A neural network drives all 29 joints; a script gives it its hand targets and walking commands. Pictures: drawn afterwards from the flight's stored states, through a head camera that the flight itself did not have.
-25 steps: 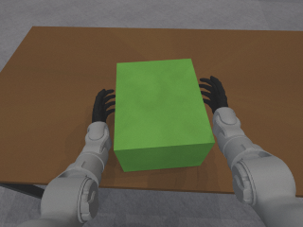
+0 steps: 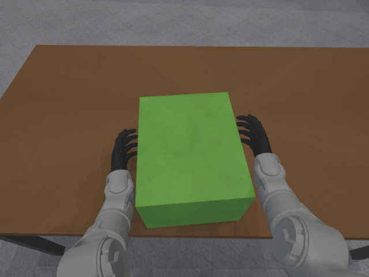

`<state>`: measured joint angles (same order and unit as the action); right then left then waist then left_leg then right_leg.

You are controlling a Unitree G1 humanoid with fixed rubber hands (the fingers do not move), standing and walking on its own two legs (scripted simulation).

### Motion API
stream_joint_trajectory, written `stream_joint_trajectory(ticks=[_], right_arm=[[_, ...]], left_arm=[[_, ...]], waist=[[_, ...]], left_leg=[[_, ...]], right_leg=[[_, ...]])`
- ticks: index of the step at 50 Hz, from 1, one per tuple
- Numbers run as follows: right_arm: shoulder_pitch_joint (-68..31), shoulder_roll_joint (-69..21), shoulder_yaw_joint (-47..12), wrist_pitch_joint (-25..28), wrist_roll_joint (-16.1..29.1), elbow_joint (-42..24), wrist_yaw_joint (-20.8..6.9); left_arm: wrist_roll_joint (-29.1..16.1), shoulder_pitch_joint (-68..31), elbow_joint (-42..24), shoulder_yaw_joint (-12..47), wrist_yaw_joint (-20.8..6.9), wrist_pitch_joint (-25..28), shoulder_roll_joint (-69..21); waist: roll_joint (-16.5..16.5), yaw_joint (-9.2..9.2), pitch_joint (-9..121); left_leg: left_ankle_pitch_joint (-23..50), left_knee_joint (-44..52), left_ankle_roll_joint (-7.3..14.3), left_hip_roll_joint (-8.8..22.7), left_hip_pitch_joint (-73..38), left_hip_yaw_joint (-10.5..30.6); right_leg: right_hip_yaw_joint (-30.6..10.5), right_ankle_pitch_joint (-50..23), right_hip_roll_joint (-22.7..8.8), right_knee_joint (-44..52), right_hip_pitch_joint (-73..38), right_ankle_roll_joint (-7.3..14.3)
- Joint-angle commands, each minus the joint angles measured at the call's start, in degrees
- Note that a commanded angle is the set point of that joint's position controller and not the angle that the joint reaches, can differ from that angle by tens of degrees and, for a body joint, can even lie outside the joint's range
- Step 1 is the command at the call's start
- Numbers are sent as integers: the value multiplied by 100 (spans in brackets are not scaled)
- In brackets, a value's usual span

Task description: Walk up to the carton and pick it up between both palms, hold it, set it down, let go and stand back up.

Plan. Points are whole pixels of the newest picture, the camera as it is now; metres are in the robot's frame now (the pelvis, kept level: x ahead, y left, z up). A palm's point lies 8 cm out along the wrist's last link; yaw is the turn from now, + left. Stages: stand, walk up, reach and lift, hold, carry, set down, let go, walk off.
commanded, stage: reach and lift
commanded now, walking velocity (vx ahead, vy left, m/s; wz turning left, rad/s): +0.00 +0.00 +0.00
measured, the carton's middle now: (188, 158) +0.42 +0.04 -0.04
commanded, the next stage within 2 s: none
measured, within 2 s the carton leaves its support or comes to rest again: leaves its support in 0.90 s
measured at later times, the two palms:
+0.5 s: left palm (121, 164) +0.36 +0.19 +0.00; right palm (260, 148) +0.43 -0.12 +0.02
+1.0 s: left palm (123, 163) +0.37 +0.19 +0.01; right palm (265, 148) +0.42 -0.13 +0.04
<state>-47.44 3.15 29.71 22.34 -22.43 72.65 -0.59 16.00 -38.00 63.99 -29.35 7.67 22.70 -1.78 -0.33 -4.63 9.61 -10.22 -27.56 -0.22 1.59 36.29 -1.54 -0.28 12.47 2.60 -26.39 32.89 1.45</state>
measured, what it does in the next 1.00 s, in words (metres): stands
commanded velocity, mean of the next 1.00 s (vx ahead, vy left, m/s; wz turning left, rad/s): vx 0.00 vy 0.00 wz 0.00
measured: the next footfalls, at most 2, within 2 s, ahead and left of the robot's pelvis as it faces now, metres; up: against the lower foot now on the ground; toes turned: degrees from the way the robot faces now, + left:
none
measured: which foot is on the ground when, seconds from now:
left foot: down 0.00-1.00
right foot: down 0.00-1.00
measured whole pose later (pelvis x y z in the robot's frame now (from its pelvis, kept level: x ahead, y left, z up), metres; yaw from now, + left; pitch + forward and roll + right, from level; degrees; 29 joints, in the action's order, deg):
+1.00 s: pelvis +0.01 -0.01 +0.01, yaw +1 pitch +17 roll +0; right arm -42.8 1.7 24.4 24.3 -21.4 68.9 2.7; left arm 15.4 -34.3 59.5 -27.3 6.7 22.5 -2.0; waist -2.0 -3.2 8.7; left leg -8.2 -21.6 -0.7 1.5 30.2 -1.2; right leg 0.2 10.9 2.6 -21.2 27.0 1.7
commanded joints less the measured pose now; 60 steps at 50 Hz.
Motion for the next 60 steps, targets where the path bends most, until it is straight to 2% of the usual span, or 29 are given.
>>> stream_joint_trajectory(ticks=[1,3,5,9,15,18,19,20,23,24,26,27,31,33,34,37,39,41,43,45,46,47,50,52,53,56,57,58,60], right_arm=[[-2255,-2898,-853,243,-614,-114,-770],[-2191,-2907,-900,269,-538,-106,-765],[-2305,-2925,-705,227,-694,-203,-752],[-2271,-3143,-847,198,-715,-415,-745],[-1801,-3236,-780,171,-732,-150,-706],[-2010,-3187,-866,184,-832,-388,-664],[-1978,-3335,-891,215,-764,-445,-665],[-2052,-3364,-940,253,-828,-470,-646],[-1837,-3491,-1008,314,-756,-372,-594],[-1752,-3493,-933,287,-769,-214,-587],[-1831,-3529,-942,289,-686,-310,-601],[-1797,-3487,-1066,283,-687,-306,-577],[-1922,-3471,-1033,343,-678,-345,-577],[-1965,-3486,-1168,454,-494,-428,-566],[-1971,-3572,-1270,439,-564,-526,-551],[-1913,-3551,-1311,554,-531,-348,-512],[-2109,-3603,-1431,609,-501,-504,-484],[-2115,-3629,-1566,686,-507,-416,-431],[-2200,-3590,-1705,671,-425,-435,-391],[-2167,-3672,-1890,713,-385,-641,-393],[-2344,-3637,-1868,693,-417,-641,-363],[-2301,-3571,-1843,743,-416,-501,-358],[-2171,-3577,-1958,636,-312,-560,-349],[-1816,-3776,-2292,521,-177,-633,-305],[-1634,-3787,-2150,407,-195,-389,-303],[-1815,-3733,-2270,302,-22,-756,-279],[-2005,-3745,-2363,312,63,-913,-304],[-2129,-3705,-2213,241,-30,-832,-303],[-2074,-3783,-2526,171,196,-1004,-300]], left_arm=[[412,-3089,-517,1414,-536,113,-2499],[454,-2998,-720,1443,-492,95,-2536],[530,-3124,-789,1328,-489,48,-2538],[666,-2883,-707,1158,-545,-39,-2535],[684,-2792,-835,1224,-604,-62,-2624],[733,-2790,-732,1046,-643,-99,-2548],[683,-2861,-783,1147,-652,-45,-2580],[664,-2826,-816,1115,-658,-41,-2651],[731,-2673,-812,1158,-672,-16,-2739],[735,-2754,-844,1207,-664,2,-2743],[740,-2621,-859,1258,-653,-64,-2809],[733,-2555,-761,1165,-673,-82,-2735],[630,-2788,-1069,1354,-603,-29,-2828],[591,-2777,-1106,1503,-609,35,-2948],[612,-2727,-948,1429,-643,16,-2848],[563,-2839,-953,1594,-652,98,-2966],[450,-2960,-980,1689,-663,146,-2883],[400,-3015,-963,1775,-680,227,-3001],[405,-3067,-799,1760,-678,199,-2929],[435,-2822,-697,1723,-702,196,-2982],[321,-3001,-658,1723,-711,234,-2868],[256,-3128,-809,1888,-707,275,-2949],[275,-3105,-910,1986,-682,161,-2998],[213,-2895,-840,2021,-749,168,-2948],[242,-3075,-907,1977,-773,88,-3008],[199,-2903,-726,2008,-828,-55,-2917],[37,-3102,-1068,2298,-762,-54,-3097],[115,-3260,-790,2079,-775,-85,-2931],[-78,-3239,-1058,2352,-741,-129,-3099]], waist=[[127,79,3005],[174,11,2928],[111,61,3022],[-64,-71,3000],[91,68,2636],[-223,32,2598],[-100,121,2788],[-198,11,2933],[-199,50,2742],[-13,116,2857],[47,30,2678],[-126,-36,2530],[28,-11,2993],[142,29,3109],[-13,1,3058],[54,136,3111],[1,70,3318],[-101,189,3355],[44,114,3139],[-180,32,3130],[-254,24,3235],[-159,167,3245],[15,122,3182],[-74,68,3185],[5,151,3049],[-60,152,2801],[88,149,3176],[57,50,2828],[5,127,2912]], left_leg=[[2248,-18,-133,139,-2297,-451],[2487,-78,-133,144,-2457,-429],[2245,16,-120,138,-2343,-484],[2040,154,3,97,-1974,-580],[2355,223,-37,121,-2181,-516],[1948,366,73,92,-1777,-525],[2048,332,56,66,-1729,-520],[1924,399,83,75,-1616,-544],[2166,380,49,23,-1738,-551],[2092,393,13,49,-1736,-536],[2117,438,-5,78,-1891,-520],[2142,404,43,85,-1831,-510],[2382,360,-33,111,-2112,-503],[2754,310,-67,104,-2207,-435],[2584,302,-48,65,-2088,-505],[2662,284,-76,61,-2060,-435],[2581,313,-89,38,-2033,-503],[2650,348,-82,45,-1979,-444],[2526,420,-126,27,-1815,-455],[2550,438,-94,-8,-1754,-448],[2427,459,-78,5,-1707,-468],[2346,510,-79,8,-1719,-448],[2290,518,-99,22,-1877,-407],[2412,480,-105,-1,-1797,-425],[2307,510,-115,20,-2040,-443],[1903,596,-60,-41,-1908,-445],[2170,578,-129,13,-2074,-375],[1687,630,-75,-19,-1889,-470],[1980,592,-114,-19,-2169,-371]], right_leg=[[538,-1558,-57,259,-1026,-102],[525,-1595,-45,305,-940,-76],[554,-1495,-48,321,-1111,-104],[413,-2003,-165,225,-1777,-224],[469,-2350,-153,240,-1783,-202],[397,-2458,-221,246,-2184,-306],[354,-2739,-241,185,-2256,-315],[364,-2828,-261,138,-2425,-349],[365,-3095,-252,142,-2498,-369],[386,-2715,-212,165,-2432,-302],[382,-2669,-218,201,-2368,-255],[373,-2823,-236,196,-2381,-309],[462,-2651,-170,243,-2212,-244],[461,-3056,-157,185,-2221,-233],[407,-3186,-177,149,-2434,-276],[405,-3467,-177,114,-2518,-257],[396,-3557,-174,91,-2603,-302],[393,-3894,-187,57,-2830,-316],[394,-3907,-206,44,-2899,-342],[344,-4240,-180,20,-3025,-375],[346,-4143,-218,27,-3096,-404],[351,-4024,-215,70,-3042,-395],[345,-3905,-223,87,-3067,-336],[253,-4177,-282,74,-3157,-389],[268,-3800,-264,172,-3020,-356],[221,-3570,-320,246,-3057,-394],[253,-3556,-249,211,-3004,-323],[227,-3012,-299,333,-2850,-321],[269,-3197,-236,297,-2872,-314]])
